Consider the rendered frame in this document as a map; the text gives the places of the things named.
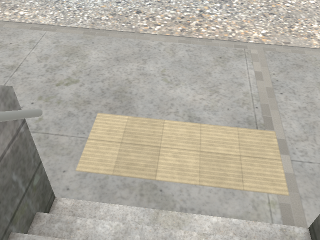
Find stairs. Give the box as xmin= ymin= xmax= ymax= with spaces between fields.
xmin=8 ymin=197 xmax=312 ymax=240

